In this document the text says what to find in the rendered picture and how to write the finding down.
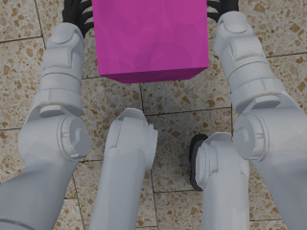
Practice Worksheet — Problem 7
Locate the right robot hand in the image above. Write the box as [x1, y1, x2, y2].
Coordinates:
[206, 0, 239, 23]

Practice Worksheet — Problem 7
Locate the carton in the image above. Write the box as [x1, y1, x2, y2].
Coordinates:
[91, 0, 209, 84]

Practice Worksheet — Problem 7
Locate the robot right forearm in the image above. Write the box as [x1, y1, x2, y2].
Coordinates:
[213, 11, 304, 114]

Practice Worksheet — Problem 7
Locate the right robot shin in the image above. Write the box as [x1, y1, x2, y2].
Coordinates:
[195, 132, 249, 187]

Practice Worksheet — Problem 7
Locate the left robot upper arm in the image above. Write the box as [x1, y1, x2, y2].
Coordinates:
[0, 114, 91, 230]

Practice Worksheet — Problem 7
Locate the robot left forearm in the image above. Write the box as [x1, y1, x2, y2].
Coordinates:
[17, 22, 86, 154]

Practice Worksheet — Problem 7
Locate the right robot upper arm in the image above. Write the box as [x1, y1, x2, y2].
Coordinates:
[232, 106, 307, 230]

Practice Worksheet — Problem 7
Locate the right robot foot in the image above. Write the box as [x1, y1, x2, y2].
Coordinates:
[189, 134, 208, 192]

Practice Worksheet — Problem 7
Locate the left robot hand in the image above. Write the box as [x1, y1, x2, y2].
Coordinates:
[61, 0, 94, 39]

